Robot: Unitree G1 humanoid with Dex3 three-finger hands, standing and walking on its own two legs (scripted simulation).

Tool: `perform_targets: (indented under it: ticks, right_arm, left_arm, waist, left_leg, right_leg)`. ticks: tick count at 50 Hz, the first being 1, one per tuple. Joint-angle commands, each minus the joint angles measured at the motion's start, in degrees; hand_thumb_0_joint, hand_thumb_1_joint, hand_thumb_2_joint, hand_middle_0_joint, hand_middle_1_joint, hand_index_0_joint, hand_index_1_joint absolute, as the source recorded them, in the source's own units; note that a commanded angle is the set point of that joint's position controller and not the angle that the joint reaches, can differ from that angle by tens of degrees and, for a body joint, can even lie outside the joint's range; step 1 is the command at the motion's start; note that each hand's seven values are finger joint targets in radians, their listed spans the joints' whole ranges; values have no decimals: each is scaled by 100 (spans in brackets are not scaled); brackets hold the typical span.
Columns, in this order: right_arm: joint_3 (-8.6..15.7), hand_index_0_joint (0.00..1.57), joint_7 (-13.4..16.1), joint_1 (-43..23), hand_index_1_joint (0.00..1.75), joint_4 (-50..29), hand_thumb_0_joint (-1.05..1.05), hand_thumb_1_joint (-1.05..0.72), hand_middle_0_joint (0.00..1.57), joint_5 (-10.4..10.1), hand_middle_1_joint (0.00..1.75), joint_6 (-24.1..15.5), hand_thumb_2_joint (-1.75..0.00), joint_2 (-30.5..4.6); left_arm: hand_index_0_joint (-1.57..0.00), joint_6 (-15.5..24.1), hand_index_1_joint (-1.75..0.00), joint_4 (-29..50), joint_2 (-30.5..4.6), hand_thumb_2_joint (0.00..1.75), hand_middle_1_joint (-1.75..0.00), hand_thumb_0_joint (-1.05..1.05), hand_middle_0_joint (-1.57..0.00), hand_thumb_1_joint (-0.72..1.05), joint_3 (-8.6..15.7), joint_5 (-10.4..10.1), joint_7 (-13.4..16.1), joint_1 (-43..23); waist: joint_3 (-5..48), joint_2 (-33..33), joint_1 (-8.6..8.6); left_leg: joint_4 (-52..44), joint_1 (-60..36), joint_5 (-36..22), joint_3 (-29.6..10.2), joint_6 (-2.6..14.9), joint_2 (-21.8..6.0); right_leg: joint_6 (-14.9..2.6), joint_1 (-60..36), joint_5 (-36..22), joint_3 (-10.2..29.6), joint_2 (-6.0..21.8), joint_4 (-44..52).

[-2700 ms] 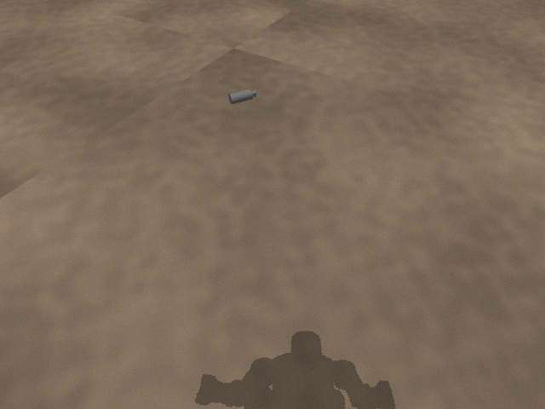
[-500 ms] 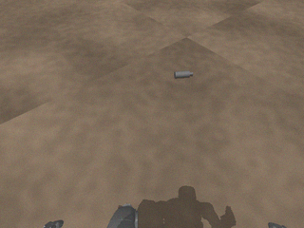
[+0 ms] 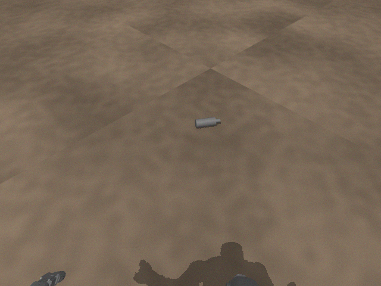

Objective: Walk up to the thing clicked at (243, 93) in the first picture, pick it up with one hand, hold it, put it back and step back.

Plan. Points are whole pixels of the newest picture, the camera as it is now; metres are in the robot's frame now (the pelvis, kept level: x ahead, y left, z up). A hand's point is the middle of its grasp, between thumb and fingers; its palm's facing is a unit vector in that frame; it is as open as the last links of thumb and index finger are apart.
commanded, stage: walk up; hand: left
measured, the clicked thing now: (207, 122) +1.31 -0.10 -0.72
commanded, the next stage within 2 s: none
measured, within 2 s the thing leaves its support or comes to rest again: neither
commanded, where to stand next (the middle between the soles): +0.93 -0.35 m, yaw +7 degrees
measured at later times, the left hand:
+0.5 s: hand (123, 248) +0.24 +0.20 -0.16, palm faces +0.03 -0.95 -0.30, open 7.4 cm
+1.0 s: hand (172, 164) +0.48 +0.08 -0.12, palm faces +0.06 -0.92 -0.39, open 7.4 cm
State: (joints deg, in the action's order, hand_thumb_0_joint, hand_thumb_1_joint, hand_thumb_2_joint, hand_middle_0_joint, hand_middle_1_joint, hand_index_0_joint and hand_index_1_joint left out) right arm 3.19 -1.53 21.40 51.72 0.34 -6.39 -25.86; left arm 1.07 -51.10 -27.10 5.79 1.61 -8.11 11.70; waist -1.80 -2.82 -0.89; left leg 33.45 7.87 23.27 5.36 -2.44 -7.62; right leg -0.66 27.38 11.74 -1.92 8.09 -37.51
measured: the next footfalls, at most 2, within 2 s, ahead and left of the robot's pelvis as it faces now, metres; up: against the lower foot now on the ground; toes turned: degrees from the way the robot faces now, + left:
right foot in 0.02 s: +0.16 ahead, -0.16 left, +0.00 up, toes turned -6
left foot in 0.42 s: +0.36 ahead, +0.05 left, +0.00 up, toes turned +10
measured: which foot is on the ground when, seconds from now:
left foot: down 0.00-0.04, up 0.06-0.40, down 0.42-0.82, up 0.84-1.00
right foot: up 0.00-0.00, down 0.02-0.44, up 0.46-0.80, down 0.82-1.00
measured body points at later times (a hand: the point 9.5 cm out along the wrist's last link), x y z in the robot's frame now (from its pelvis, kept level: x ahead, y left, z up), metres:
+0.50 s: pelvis +0.23 -0.07 -0.01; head +0.25 -0.04 +0.44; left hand +0.24 +0.25 -0.14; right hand +0.36 -0.39 -0.08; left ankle +0.32 +0.04 -0.72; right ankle +0.15 -0.17 -0.67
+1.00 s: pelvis +0.43 -0.21 +0.01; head +0.45 -0.22 +0.45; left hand +0.48 +0.13 -0.09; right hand +0.52 -0.54 -0.11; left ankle +0.45 -0.06 -0.67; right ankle +0.46 -0.31 -0.72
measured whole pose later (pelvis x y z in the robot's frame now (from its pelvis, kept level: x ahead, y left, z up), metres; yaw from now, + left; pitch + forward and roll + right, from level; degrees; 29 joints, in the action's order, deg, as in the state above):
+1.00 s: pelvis +0.43 -0.21 +0.01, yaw +3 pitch -1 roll +0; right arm 3.0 -0.6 16.1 54.3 -0.1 -4.7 -26.2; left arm 2.3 -48.7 -23.8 4.5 1.0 -4.6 15.8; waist -3.2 1.7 2.4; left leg 59.2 28.4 22.4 2.7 2.1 -5.0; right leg -2.0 18.0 17.2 -6.5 2.9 -36.6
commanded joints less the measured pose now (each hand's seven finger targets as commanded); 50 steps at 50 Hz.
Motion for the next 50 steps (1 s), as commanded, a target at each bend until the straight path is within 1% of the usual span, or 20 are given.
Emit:
perform_targets:
  ticks: [1, 2, 3, 7, 13, 16, 18, 20, 21, 22, 23, 28, 34, 38, 40, 41, 42, 43, 47, 50]
  right_arm:
    - [171, 20, 164, -386, 30, -597, 0, -90, 20, -15, 30, -90, -90, -752]
    - [213, 20, 210, -565, 30, -722, 0, -90, 20, -97, 30, -78, -90, -956]
    - [301, 20, 263, -820, 30, -607, 0, -90, 20, -40, 30, -31, -90, -1276]
    - [280, 20, 101, -143, 30, -75, 0, -90, 20, -67, 30, -5, -90, -1168]
    - [308, 20, -34, -695, 30, -335, 0, -90, 20, 5, 30, 63, -90, -1023]
    - [297, 20, -27, -829, 30, -471, 0, -90, 20, -3, 30, 9, -90, -914]
    - [334, 20, -9, -567, 30, -438, 0, -90, 20, -12, 30, -31, -90, -898]
    - [471, 20, 109, 401, 30, -184, 0, -90, 20, -5, 30, -96, -90, -1166]
    - [605, 20, 195, 975, 30, -170, 0, -90, 20, 110, 30, -113, -90, -1563]
    - [704, 20, 279, 1046, 30, -352, 0, -90, 20, 101, 30, -99, -90, -2012]
    - [755, 20, 283, 826, 30, -436, 0, -90, 20, -151, 30, -69, -90, -2057]
    - [441, 20, 269, -297, 30, -604, 0, -90, 20, -78, 30, -133, -90, -1452]
    - [532, 20, 190, -481, 30, -591, 0, -90, 20, -5, 30, -205, -90, -1805]
    - [521, 20, 172, -856, 30, -530, 0, -90, 20, 6, 30, -97, -90, -1795]
    - [374, 20, 190, -583, 30, -434, 0, -90, 20, 82, 30, 3, -90, -1391]
    - [230, 20, 188, -573, 30, -506, 0, -90, 20, 62, 30, 16, -90, -963]
    - [165, 20, 235, -825, 30, -714, 0, -90, 20, -57, 30, 13, -90, -812]
    - [299, 20, 306, -990, 30, -616, 0, -90, 20, 30, 30, 59, -90, -1239]
    - [277, 20, 167, -94, 30, -17, 0, -90, 20, -64, 30, 9, -90, -1224]
    - [257, 20, 78, -264, 30, -106, 0, -90, 20, 1, 30, 14, -90, -1074]
  left_arm:
    - [-20, 268, -30, -41, -1738, 90, -30, 0, -20, 90, 638, 83, 273, 1668]
    - [-20, 289, -30, 121, -2014, 90, -30, 0, -20, 90, 589, -40, 332, 1473]
    - [-20, 267, -30, 297, -1932, 90, -30, 0, -20, 90, 538, -120, 365, 1014]
    - [-20, 319, -30, 477, -1248, 90, -30, 0, -20, 90, 330, -101, 447, 213]
    - [-20, 347, -30, 699, -1160, 90, -30, 0, -20, 90, 279, -24, 409, 432]
    - [-20, 306, -30, 786, -1147, 90, -30, 0, -20, 90, 261, -29, 395, 459]
    - [-20, 260, -30, 841, -1178, 90, -30, 0, -20, 90, 248, -42, 397, 282]
    - [-20, 234, -30, 900, -918, 90, -30, 0, -20, 90, 126, -48, 406, 478]
    - [-20, 229, -30, 930, -617, 90, -30, 0, -20, 90, 35, -103, 431, 739]
    - [-20, 203, -30, 970, -477, 90, -30, 0, -20, 90, 43, -98, 436, 899]
    - [-20, 130, -30, 906, -1282, 90, -30, 0, -20, 90, 207, -49, 490, 636]
    - [-20, 49, -30, 507, -1026, 90, -30, 0, -20, 90, 200, -44, 349, 870]
    - [-20, 12, -30, 590, -830, 90, -30, 0, -20, 90, 209, -19, 119, 271]
    - [-20, 42, -30, 334, -923, 90, -30, 0, -20, 90, 318, 5, 123, 576]
    - [-20, 105, -30, 192, -1163, 90, -30, 0, -20, 90, 455, 58, 187, 984]
    - [-20, 170, -30, 92, -1562, 90, -30, 0, -20, 90, 577, 115, 281, 1635]
    - [-20, 232, -30, 252, -1947, 90, -30, 0, -20, 90, 551, 27, 366, 1620]
    - [-20, 225, -30, 420, -2011, 90, -30, 0, -20, 90, 526, -54, 400, 1106]
    - [-20, 253, -30, 583, -1310, 90, -30, 0, -20, 90, 322, -89, 501, 337]
    - [-20, 272, -30, 673, -1233, 90, -30, 0, -20, 90, 286, -44, 494, 501]
  waist:
    - [688, -1864, 1191]
    - [612, -1955, 1044]
    - [260, -1033, 924]
    - [-149, -803, 245]
    - [-257, -446, 442]
    - [-139, -266, 448]
    - [-52, -51, 173]
    - [578, 859, -302]
    - [951, 1468, -547]
    - [981, 1870, -454]
    - [986, 809, -513]
    - [-62, 797, 135]
    - [-106, 1277, 87]
    - [70, 1039, 441]
    - [228, 24, 657]
    - [252, -1367, 1036]
    - [26, -2202, 1037]
    - [-308, -1254, 814]
    - [-57, -931, 214]
    - [-74, -784, 340]
  left_leg:
    - [3267, 3015, -536, 250, 545, 470]
    - [3897, 3993, 720, -72, 458, 814]
    - [4200, 3829, 477, -754, 470, 350]
    - [2924, 2814, -555, -616, 471, -45]
    - [1290, 2517, -930, -244, 270, 59]
    - [524, 2070, -1347, -161, 333, 165]
    - [186, 1192, -1482, -26, 451, 306]
    - [-373, -764, -1423, 67, 685, 671]
    - [-666, -1725, -532, -1333, 1078, -280]
    - [-1408, -2259, 166, -4198, 1638, -1812]
    - [-1676, -1749, 651, -4731, 2121, -2148]
    - [-1685, 709, -437, -1554, 1484, -1069]
    - [-1746, 1055, 555, -934, 1414, -899]
    - [-1118, 1690, 804, -595, 1133, -739]
    - [523, 2164, 764, -146, 921, -274]
    - [2617, 2973, 56, 252, 697, 229]
    - [3607, 4162, 865, 67, 457, 852]
    - [3897, 3910, 700, -768, 462, 337]
    - [2692, 2815, -184, -576, 467, 16]
    - [1683, 2441, -139, -274, 354, 183]
  right_leg:
    - [-546, -3398, 1945, 1546, 529, 1502]
    - [-1074, -3450, 2315, 3623, 1577, 2590]
    - [-1188, -2682, 2424, 3542, 1676, 2530]
    - [-1050, -1550, 1021, 1334, 706, 2274]
    - [-1164, -1532, 956, 708, 654, 2413]
    - [-1096, -1796, 147, 524, 636, 2042]
    - [-1072, -1463, -285, 311, 634, 1642]
    - [-768, -899, -1561, -268, 73, -344]
    - [-479, 129, -815, -420, -307, -1857]
    - [-180, 1553, 1872, -233, -1037, -2867]
    - [-180, 1488, 1889, 679, -619, -3410]
    - [36, 576, 944, 619, 36, -2592]
    - [52, 75, 197, 250, 73, -666]
    - [-7, -1375, -52, -360, -252, -117]
    - [-56, -2243, 799, -451, -589, 179]
    - [-370, -2780, 2169, 963, 112, 1179]
    - [-986, -2684, 2492, 3536, 1358, 2642]
    - [-1285, -1920, 2745, 3850, 1686, 2747]
    - [-1256, -1525, 1198, 1541, 791, 2015]
    - [-1395, -1476, 303, 1101, 765, 1909]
